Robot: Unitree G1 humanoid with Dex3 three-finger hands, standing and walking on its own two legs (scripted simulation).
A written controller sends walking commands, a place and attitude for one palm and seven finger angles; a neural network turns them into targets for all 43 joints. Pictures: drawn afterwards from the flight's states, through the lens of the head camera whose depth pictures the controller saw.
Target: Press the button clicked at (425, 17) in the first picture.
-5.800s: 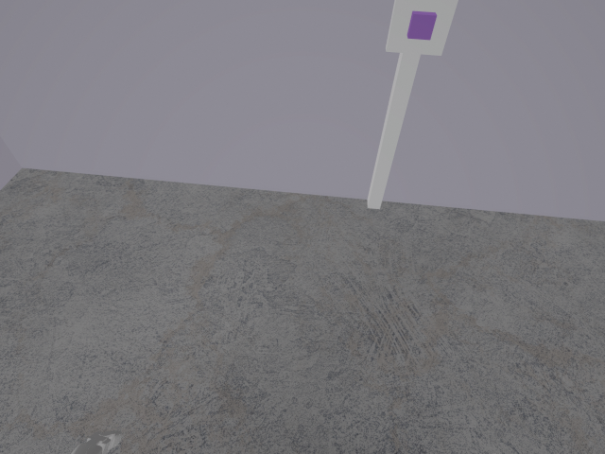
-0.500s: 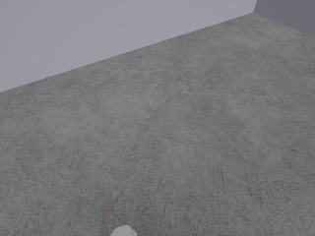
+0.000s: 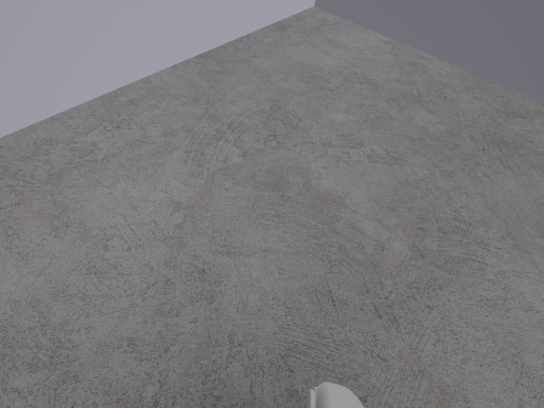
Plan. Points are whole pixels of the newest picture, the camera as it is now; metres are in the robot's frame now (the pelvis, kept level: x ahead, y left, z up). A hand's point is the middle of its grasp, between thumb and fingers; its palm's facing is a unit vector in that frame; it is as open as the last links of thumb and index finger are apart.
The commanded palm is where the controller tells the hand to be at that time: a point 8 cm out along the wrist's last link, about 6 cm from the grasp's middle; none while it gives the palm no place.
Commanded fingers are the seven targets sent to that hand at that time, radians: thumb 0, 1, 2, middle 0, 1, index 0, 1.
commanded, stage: walk to a spot facing it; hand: left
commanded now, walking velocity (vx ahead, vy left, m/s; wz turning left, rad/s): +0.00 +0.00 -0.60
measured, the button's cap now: out of the picture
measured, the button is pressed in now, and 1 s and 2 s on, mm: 0 0 0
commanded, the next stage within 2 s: turn to face it in 0.14 s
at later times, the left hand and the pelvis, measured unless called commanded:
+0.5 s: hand (223, 357) +0.22 +0.09 -0.16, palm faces -0.19 -0.96 -0.20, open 7.4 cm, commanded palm none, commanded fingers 0.00 0.90 0.90 -0.20 -0.30 -0.20 -0.30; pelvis +0.07 -0.05 -0.01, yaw -8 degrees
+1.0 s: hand out of the picture +0.11 +0.22 -0.17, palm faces +0.17 -0.95 -0.26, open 7.4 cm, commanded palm none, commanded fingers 0.00 0.90 0.90 -0.20 -0.30 -0.20 -0.30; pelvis +0.07 -0.01 +0.00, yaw +8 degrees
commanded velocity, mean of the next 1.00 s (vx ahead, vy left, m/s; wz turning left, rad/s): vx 0.00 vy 0.00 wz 0.35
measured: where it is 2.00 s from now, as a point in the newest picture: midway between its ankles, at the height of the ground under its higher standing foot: outside the picture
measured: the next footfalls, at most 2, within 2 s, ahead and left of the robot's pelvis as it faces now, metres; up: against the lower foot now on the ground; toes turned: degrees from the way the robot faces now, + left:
right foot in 0.24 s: +0.11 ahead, -0.14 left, +0.00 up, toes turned -16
left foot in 0.70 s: +0.13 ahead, +0.08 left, +0.00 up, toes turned +8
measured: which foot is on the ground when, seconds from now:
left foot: down 0.00-0.24, up 0.26-0.68, down 0.70-1.00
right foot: up 0.00-0.22, down 0.24-0.70, up 0.72-1.00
